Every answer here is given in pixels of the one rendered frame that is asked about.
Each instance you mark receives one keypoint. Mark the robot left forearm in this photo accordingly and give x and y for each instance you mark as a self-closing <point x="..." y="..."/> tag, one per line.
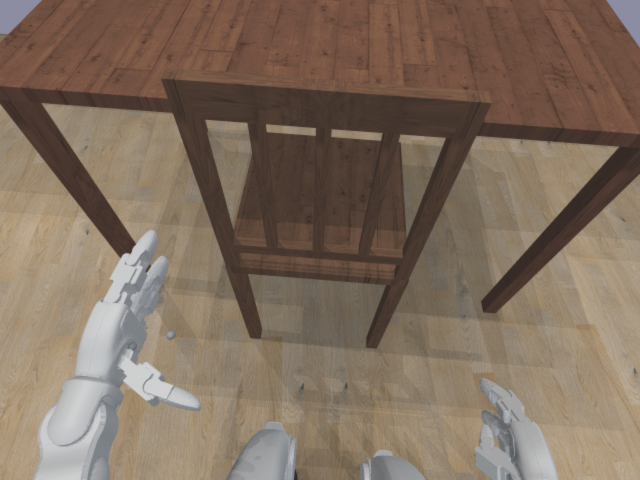
<point x="76" y="434"/>

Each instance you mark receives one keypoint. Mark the right robot thigh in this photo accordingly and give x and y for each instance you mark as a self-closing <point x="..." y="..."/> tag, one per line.
<point x="388" y="468"/>

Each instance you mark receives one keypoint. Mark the right robot hand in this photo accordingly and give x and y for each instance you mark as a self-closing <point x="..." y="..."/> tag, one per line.
<point x="521" y="442"/>

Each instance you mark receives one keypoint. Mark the table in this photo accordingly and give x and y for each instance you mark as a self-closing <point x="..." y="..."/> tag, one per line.
<point x="556" y="70"/>

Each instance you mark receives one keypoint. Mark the left robot hand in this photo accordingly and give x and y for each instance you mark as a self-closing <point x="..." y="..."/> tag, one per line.
<point x="118" y="319"/>

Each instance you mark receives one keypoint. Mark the chair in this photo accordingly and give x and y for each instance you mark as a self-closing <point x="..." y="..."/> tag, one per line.
<point x="322" y="207"/>

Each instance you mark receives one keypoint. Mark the robot left shin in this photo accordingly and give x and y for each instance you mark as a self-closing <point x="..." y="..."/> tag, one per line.
<point x="274" y="425"/>

